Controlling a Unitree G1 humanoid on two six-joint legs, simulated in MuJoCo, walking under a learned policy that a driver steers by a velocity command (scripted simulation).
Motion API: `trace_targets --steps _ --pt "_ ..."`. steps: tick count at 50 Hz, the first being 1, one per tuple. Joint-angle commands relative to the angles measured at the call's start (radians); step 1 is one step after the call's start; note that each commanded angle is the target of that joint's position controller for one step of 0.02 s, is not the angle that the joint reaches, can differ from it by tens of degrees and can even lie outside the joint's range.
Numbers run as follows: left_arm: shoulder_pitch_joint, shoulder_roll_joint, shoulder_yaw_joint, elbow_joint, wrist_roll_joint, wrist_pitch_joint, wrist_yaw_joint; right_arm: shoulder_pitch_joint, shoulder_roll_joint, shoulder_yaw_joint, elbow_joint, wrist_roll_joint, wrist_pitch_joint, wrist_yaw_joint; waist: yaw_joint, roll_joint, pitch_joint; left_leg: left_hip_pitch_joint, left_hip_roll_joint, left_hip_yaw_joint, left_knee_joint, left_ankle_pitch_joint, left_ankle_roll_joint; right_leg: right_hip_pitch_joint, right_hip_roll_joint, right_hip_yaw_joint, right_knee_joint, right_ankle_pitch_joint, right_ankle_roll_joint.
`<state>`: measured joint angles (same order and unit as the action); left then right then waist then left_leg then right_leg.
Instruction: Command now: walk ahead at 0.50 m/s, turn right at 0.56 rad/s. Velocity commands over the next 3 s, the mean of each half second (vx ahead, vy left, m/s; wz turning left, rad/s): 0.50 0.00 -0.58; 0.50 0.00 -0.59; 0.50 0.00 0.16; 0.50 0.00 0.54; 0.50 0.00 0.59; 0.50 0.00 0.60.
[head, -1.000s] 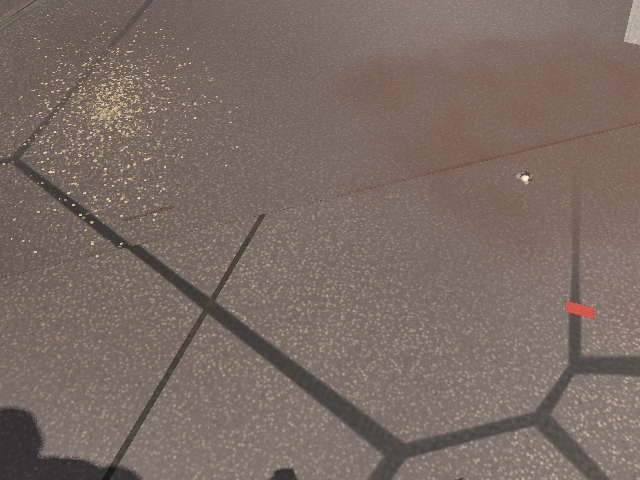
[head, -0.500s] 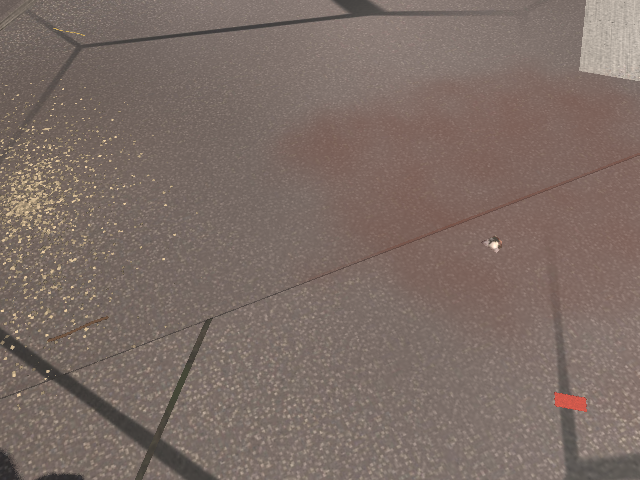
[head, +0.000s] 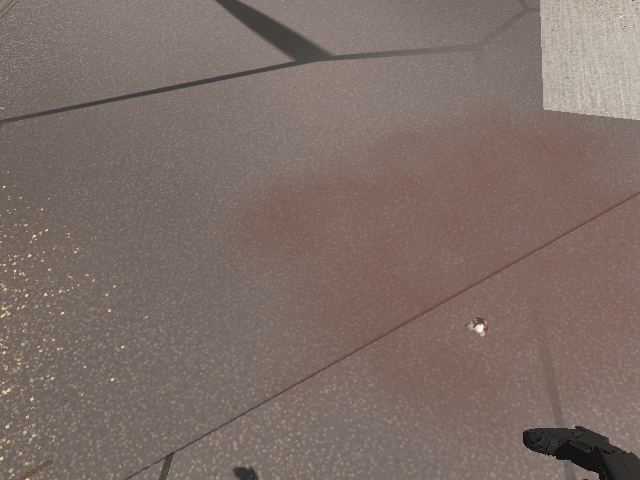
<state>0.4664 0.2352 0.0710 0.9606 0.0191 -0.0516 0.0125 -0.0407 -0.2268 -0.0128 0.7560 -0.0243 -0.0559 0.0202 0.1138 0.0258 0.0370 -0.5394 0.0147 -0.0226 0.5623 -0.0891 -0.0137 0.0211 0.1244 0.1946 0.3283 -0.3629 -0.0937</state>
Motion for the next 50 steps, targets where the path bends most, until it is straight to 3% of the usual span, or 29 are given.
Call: trace_targets --steps 1,2,3,4,5,6,8,10,13,19,24,26,27,28,29,30,31,32,33,35,37,40,43,50 --pt "-0.063 0.185 0.04 -0.072 -0.005 -0.019 -0.002 0.211 -0.161 -0.051 -0.007 0.002 -0.037 -0.022 -0.178 -0.069 -0.111 0.392 -0.031 0.006 -0.129 -0.025 0.052 -0.121 -0.183 0.128 0.266 0.751 -0.041" --pt "-0.064 0.14 0.029 -0.103 -0.018 -0.029 -0.013 0.364 -0.228 -0.069 0.005 -0.02 -0.047 -0.039 -0.232 0.02 -0.249 0.629 0.152 -0.166 -0.148 -0.176 0.098 -0.244 -0.121 0.071 0.513 0.541 -0.02" --pt "0.049 0.03 0.009 -0.13 -0.052 -0.026 -0.01 0.4 -0.316 -0.086 -0.005 -0.042 -0.035 -0.046 -0.176 0.237 -0.366 0.884 0.436 -0.58 -0.205 -0.199 0.198 -0.548 0.026 -0.058 0.792 -0.164 0.012" --pt "0.068 0.12 0.018 -0.118 -0.022 -0.011 -0.001 0.359 -0.272 -0.089 -0.005 -0.025 -0.017 -0.042 -0.148 0.196 -0.343 0.807 0.448 -0.753 -0.264 -0.343 0.246 -0.659 -0.04 -0.082 0.919 -0.182 0.002" --pt "-0.006 0.139 0.024 -0.111 -0.003 -0.001 -0.005 0.286 -0.167 -0.065 -0.024 -0.017 -0.014 -0.039 -0.137 0.056 -0.179 0.655 0.392 -0.593 -0.289 -0.377 0.221 -0.676 -0.095 -0.084 0.943 -0.075 0.004" --pt "-0.072 0.124 0.022 -0.122 0.002 0.0 -0.016 0.243 -0.112 -0.05 -0.023 -0.014 -0.017 -0.034 -0.132 0.001 -0.087 0.534 0.33 -0.427 -0.313 -0.268 0.195 -0.656 -0.127 -0.096 0.901 0.0 0.012" --pt "-0.1 0.104 0.022 -0.134 0.018 0.02 -0.037 0.26 -0.094 -0.043 0.001 -0.012 -0.028 -0.036 -0.109 0.07 -0.036 0.431 0.254 -0.232 -0.347 -0.071 0.154 -0.609 -0.165 -0.112 0.848 0.04 0.029" --pt "-0.112 0.087 0.018 -0.147 0.017 0.04 -0.05 0.3 -0.099 -0.046 0.022 0.0 -0.047 -0.029 -0.099 0.082 -0.045 0.421 0.243 -0.148 -0.358 0.082 0.154 -0.603 -0.167 -0.127 0.843 0.06 0.037" --pt "-0.205 0.077 0.011 -0.191 0.02 0.052 -0.066 0.337 -0.114 -0.054 0.039 0.008 -0.061 -0.024 -0.101 0.069 -0.031 0.447 0.253 -0.054 -0.389 0.165 0.169 -0.694 -0.187 -0.139 0.815 0.138 0.05" --pt "-0.412 0.049 -0.016 -0.271 0.014 0.045 -0.091 0.392 -0.127 -0.058 0.068 0.004 -0.052 -0.024 -0.138 0.061 0.023 0.456 0.218 0.126 -0.407 0.213 0.149 -0.682 -0.191 -0.215 0.507 0.334 0.055" --pt "-0.518 0.063 -0.021 -0.326 0.024 0.043 -0.096 0.467 -0.169 -0.07 0.102 0.004 -0.031 -0.036 -0.165 0.059 0.046 0.578 0.26 0.199 -0.34 0.373 0.129 -0.613 -0.157 -0.304 0.326 0.229 -0.004" --pt "-0.475 0.079 -0.013 -0.321 0.03 0.043 -0.087 0.479 -0.199 -0.075 0.113 0.003 -0.015 -0.042 -0.139 0.08 0.005 0.623 0.266 0.242 -0.195 0.681 0.116 -0.512 -0.093 -0.343 0.29 0.12 -0.043" --pt "-0.396 0.094 -0.004 -0.301 0.032 0.039 -0.08 0.483 -0.214 -0.077 0.116 0.003 -0.005 -0.044 -0.104 0.081 -0.046 0.63 0.265 0.256 -0.058 0.785 0.113 -0.42 -0.053 -0.349 0.263 0.086 -0.068" --pt "-0.247 0.116 0.011 -0.255 0.038 0.029 -0.069 0.474 -0.218 -0.076 0.11 0.008 0.004 -0.044 -0.036 0.051 -0.132 0.56 0.251 0.281 0.15 0.736 0.095 -0.224 -0.019 -0.34 0.188 0.122 -0.098" --pt "-0.081 0.191 0.04 -0.211 0.047 0.025 -0.051 0.471 -0.194 -0.068 0.078 0.004 0.005 -0.042 0.03 -0.041 -0.245 0.347 0.227 0.285 0.442 0.422 0.062 0.043 -0.153 -0.137 0.144 0.023 -0.148" --pt "-0.114 0.306 0.064 -0.231 0.028 0.03 -0.038 0.488 -0.079 -0.045 -0.004 0.005 -0.001 -0.018 -0.05 -0.279 -0.307 -0.107 0.035 0.237 0.773 -0.474 -0.001 0.32 -0.451 0.391 0.075 0.028 -0.277" --pt "-0.058 0.291 0.064 -0.245 0.003 0.042 -0.029 0.354 -0.169 -0.063 -0.031 -0.005 -0.008 -0.016 0.024 -0.116 -0.32 -0.209 0.012 0.033 0.849 -0.443 -0.001 0.308 -0.47 0.522 -0.018 0.114 -0.293" --pt "-0.101 0.26 0.055 -0.22 -0.002 0.044 -0.02 0.295 -0.156 -0.059 -0.054 0.01 -0.018 -0.012 -0.008 -0.082 -0.178 -0.259 0.063 0.009 0.814 -0.323 0.009 0.21 -0.439 0.343 -0.023 0.241 -0.272" --pt "-0.145 0.209 0.042 -0.215 -0.01 0.038 -0.018 0.313 -0.145 -0.053 -0.042 0.011 -0.027 -0.014 -0.056 -0.039 -0.094 -0.2 0.095 0.012 0.714 -0.259 0.011 0.068 -0.393 0.242 -0.036 0.382 -0.237" --pt "-0.223 0.16 0.026 -0.227 -0.017 0.024 -0.013 0.363 -0.14 -0.053 -0.024 -0.018 -0.002 -0.014 -0.134 -0.036 -0.058 -0.067 0.12 0.001 0.615 -0.246 -0.007 -0.1 -0.3 0.119 -0.066 0.509 -0.196" --pt "-0.214 0.156 0.022 -0.225 -0.021 0.004 -0.02 0.377 -0.129 -0.054 -0.024 -0.029 0.028 -0.007 -0.152 -0.04 -0.07 -0.026 0.111 0.012 0.569 -0.241 -0.026 -0.154 -0.268 0.087 -0.084 0.559 -0.2" --pt "-0.156 0.183 0.03 -0.208 -0.017 -0.005 -0.022 0.284 -0.112 -0.05 -0.057 -0.026 0.042 -0.002 -0.132 -0.047 -0.029 -0.082 0.104 0.024 0.463 -0.137 -0.044 -0.19 -0.239 0.083 -0.125 0.473 -0.189" --pt "-0.086 0.182 0.031 -0.19 -0.018 -0.005 -0.021 0.157 -0.113 -0.047 -0.098 -0.023 0.042 -0.002 -0.087 -0.064 0.004 -0.156 0.093 0.017 0.331 -0.027 -0.052 -0.144 -0.228 0.108 -0.132 0.441 -0.167" --pt "0.024 0.189 0.028 -0.163 -0.007 -0.008 -0.005 -0.026 -0.108 -0.03 -0.167 -0.01 0.019 0.012 -0.018 -0.089 0.013 -0.128 0.025 0.03 0.08 0.059 -0.013 -0.004 -0.248 0.137 -0.051 0.603 -0.134"
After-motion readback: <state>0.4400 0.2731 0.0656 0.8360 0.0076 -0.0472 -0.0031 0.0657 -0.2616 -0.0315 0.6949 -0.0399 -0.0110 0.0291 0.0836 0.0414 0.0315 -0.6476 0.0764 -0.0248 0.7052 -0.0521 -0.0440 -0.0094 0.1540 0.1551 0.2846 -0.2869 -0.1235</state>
